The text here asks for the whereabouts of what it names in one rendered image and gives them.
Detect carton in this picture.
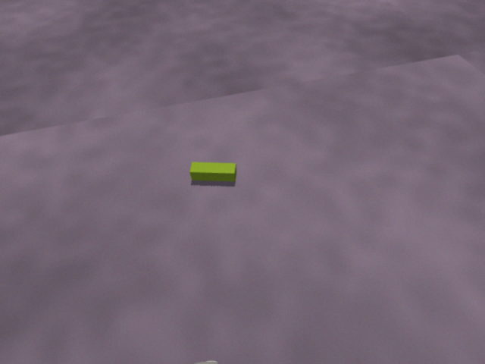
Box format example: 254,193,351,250
190,162,236,181

